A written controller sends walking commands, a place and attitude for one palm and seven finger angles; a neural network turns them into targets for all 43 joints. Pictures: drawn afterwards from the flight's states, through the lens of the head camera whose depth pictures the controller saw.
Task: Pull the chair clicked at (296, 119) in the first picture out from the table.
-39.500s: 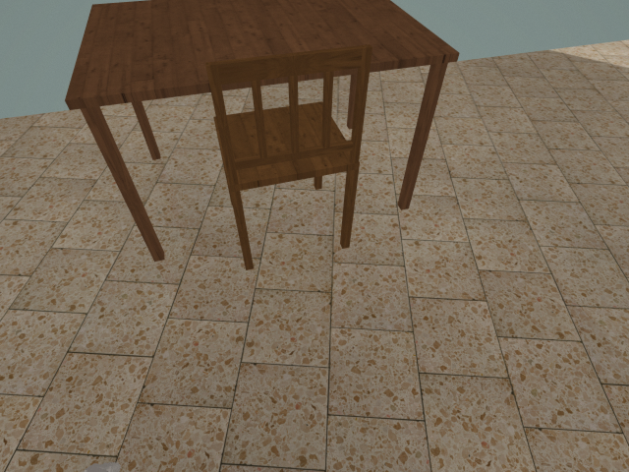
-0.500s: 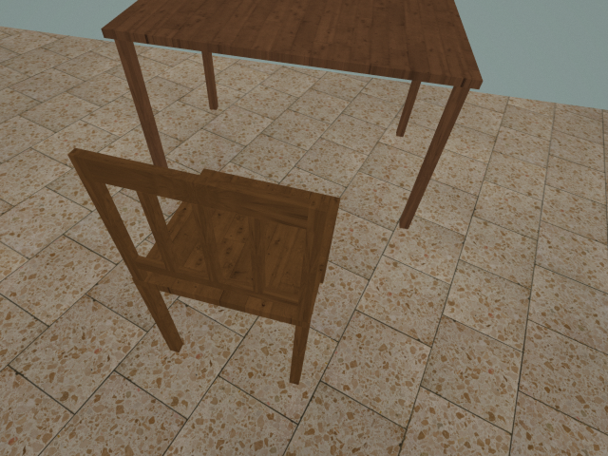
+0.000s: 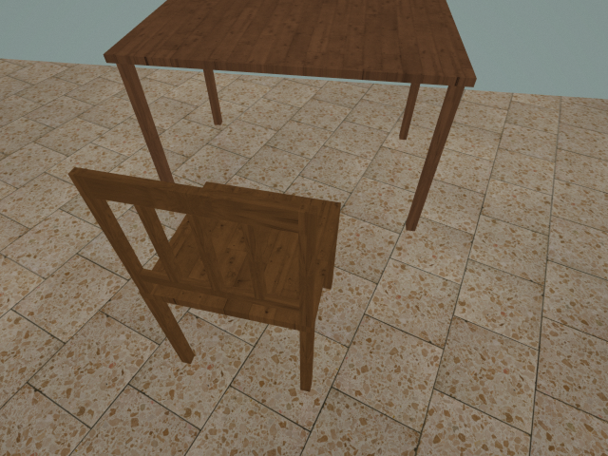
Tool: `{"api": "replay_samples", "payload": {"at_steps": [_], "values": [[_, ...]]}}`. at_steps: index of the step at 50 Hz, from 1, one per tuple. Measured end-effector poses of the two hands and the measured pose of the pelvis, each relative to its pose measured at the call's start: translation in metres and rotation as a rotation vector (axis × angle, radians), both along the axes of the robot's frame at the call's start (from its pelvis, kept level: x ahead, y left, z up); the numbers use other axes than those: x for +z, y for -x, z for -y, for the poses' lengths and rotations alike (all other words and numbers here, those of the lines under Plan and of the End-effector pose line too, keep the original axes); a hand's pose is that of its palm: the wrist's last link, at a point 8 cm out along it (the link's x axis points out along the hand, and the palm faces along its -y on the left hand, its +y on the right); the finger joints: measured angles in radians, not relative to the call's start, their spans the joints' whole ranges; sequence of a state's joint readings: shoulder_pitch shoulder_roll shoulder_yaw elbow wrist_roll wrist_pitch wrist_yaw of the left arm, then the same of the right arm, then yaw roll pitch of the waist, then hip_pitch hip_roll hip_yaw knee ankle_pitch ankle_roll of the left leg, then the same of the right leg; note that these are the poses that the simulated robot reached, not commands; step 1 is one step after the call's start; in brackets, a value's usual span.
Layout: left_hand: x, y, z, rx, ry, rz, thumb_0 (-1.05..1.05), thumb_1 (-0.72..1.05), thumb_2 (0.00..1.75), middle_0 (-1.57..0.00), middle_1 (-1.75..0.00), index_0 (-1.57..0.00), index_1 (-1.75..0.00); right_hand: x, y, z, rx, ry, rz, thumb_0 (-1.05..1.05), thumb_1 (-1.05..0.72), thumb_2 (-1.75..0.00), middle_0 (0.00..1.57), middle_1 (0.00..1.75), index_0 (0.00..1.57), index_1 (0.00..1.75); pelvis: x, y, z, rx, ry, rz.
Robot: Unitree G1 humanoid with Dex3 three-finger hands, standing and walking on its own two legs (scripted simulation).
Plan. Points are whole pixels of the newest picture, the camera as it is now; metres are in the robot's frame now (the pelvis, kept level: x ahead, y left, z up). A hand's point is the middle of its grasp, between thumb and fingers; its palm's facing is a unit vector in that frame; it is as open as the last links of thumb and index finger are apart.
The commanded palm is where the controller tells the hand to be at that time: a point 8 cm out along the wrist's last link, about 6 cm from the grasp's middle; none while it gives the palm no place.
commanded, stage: let the arm hang, fingers relaxed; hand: left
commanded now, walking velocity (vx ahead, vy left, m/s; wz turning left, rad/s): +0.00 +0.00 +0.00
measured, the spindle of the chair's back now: (207, 253) +0.50 +0.23 -0.11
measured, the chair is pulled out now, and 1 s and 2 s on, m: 0.59 0.59 0.59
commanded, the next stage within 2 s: look to check the result in 0.22 s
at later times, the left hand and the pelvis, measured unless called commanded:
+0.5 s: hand out of the picture -0.01 +0.15 -0.17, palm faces +0.06 -0.98 -0.18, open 7.4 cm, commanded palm none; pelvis +0.00 -0.01 +0.00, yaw +0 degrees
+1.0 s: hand out of the picture +0.00 +0.14 -0.17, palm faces +0.06 -0.98 -0.16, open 7.4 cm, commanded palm none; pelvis +0.01 -0.01 +0.00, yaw +0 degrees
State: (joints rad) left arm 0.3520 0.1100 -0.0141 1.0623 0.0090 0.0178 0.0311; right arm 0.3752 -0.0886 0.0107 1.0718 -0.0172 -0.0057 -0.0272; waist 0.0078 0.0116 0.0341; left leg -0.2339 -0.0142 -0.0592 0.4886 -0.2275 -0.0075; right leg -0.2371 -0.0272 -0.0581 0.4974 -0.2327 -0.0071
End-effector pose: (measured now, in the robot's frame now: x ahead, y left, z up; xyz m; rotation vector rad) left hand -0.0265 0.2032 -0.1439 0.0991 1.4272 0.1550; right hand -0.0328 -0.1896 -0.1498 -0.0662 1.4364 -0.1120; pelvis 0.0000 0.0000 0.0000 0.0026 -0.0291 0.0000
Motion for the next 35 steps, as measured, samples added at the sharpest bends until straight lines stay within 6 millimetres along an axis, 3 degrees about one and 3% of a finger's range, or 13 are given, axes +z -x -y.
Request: {"api": "replay_samples", "payload": {"at_steps": [6,20,35], "values": [[-0.002,-0.007,0.008,-0.002,0.009,0.019,0.01,0.91,0.9,-0.2,-0.3,-0.2,-0.3,0.0,-0.007,0.004,-0.005,0.008,0.022,0.0,-0.91,-0.9,0.2,0.29,0.2,0.3,0.0,0.0,0.004,-0.001,0.0,0.002],[0.0,-0.007,0.004,0.009,-0.015,0.007,0.0,0.91,0.9,-0.2,-0.3,-0.19,-0.3,0.002,-0.006,0.018,0.002,0.029,-0.004,0.0,-0.91,-0.9,0.2,0.29,0.2,0.3,0.0,-0.003,0.01,0.003,0.0,-0.006],[0.0,-0.018,0.009,0.005,-0.008,0.022,0.0,0.91,0.9,-0.2,-0.3,-0.19,-0.3,0.002,-0.014,0.019,0.006,0.026,0.001,0.0,-0.91,-0.9,0.2,0.29,0.2,0.3,0.0,-0.007,0.013,0.007,0.001,0.001]]}}
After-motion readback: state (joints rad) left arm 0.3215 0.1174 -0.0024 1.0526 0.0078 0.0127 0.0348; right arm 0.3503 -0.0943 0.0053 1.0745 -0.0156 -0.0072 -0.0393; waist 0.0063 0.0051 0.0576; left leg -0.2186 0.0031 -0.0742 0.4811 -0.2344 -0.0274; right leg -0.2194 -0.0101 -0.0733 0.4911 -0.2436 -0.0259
